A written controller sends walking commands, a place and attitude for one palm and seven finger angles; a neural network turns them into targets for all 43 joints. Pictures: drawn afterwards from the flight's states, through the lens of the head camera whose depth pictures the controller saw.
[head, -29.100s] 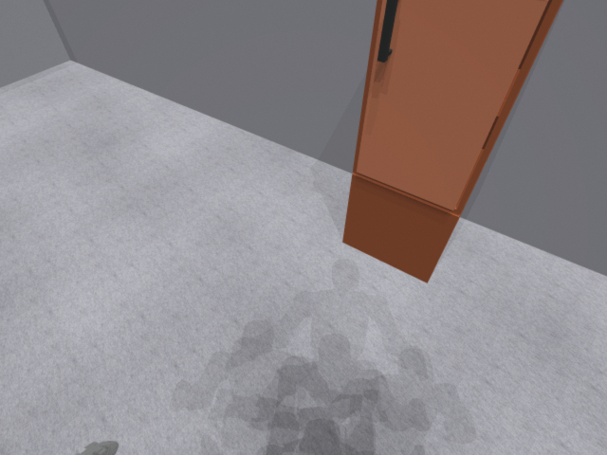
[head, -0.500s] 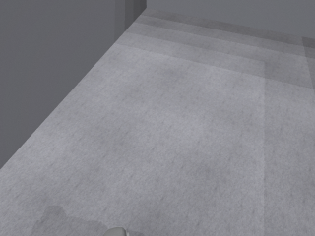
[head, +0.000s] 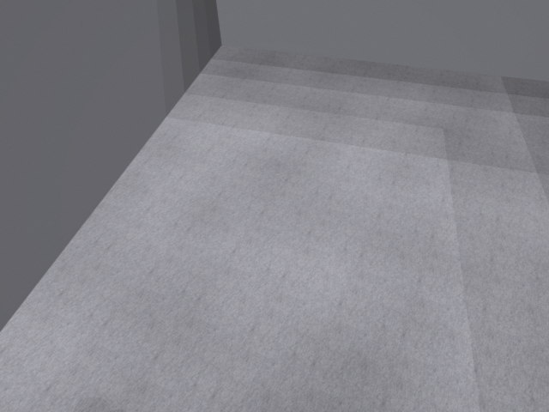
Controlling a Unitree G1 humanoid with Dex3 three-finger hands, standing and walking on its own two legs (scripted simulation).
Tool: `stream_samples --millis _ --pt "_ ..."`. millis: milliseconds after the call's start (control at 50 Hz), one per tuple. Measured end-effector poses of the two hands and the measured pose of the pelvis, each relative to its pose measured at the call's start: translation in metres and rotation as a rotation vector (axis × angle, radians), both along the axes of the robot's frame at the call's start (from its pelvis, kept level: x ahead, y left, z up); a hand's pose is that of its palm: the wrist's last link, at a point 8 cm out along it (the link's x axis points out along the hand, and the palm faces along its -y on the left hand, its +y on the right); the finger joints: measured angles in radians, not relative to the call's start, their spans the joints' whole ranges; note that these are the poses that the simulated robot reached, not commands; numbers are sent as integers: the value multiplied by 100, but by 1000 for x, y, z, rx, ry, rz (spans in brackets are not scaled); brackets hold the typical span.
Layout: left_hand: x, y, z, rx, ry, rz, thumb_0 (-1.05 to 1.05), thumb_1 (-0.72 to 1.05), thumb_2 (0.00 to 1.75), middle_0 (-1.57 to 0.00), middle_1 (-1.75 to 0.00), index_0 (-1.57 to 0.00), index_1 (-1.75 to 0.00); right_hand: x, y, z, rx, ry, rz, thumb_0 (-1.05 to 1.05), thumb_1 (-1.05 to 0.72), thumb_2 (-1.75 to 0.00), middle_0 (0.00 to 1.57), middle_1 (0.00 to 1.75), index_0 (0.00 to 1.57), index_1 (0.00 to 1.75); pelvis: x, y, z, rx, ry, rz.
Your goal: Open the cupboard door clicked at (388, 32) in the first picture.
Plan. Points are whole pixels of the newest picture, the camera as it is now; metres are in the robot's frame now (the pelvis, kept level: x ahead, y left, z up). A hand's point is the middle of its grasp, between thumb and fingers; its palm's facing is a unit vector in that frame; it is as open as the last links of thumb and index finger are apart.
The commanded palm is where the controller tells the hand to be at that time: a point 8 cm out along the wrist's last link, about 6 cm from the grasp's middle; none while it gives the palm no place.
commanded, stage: turn to face it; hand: left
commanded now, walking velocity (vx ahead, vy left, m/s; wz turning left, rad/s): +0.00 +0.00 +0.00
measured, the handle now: out of the picture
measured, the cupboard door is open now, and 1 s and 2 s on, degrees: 53 53 53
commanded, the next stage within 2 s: none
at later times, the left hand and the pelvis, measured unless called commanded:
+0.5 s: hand (174, 370) +0.21 +0.19 -0.16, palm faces +0.23 -0.95 -0.21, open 7.3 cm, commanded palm none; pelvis +0.16 -0.01 +0.01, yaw +11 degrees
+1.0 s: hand out of the picture +0.13 +0.15 -0.18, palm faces +0.53 -0.81 -0.24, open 7.4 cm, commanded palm none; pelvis +0.21 -0.04 +0.00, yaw +31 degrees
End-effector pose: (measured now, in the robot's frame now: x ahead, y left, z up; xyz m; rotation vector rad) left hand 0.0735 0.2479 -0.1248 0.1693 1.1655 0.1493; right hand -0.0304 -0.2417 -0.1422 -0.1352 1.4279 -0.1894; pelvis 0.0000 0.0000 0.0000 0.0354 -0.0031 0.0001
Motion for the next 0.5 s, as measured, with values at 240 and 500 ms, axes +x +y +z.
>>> stream_samples --millis 240,500 --pt "65 -19 -7 -31 92 73 0 94 90 -20 -30 -20 -30 146 4 20 -4 -53 49 1 -91 -90 19 30 20 30 100 -7 14 -45 13 66" --pt "121 -8 -4 -12 62 225 1 92 90 -20 -30 -20 -30 274 6 15 -13 -129 239 1 -91 -89 20 30 20 30 162 -13 9 -51 18 199"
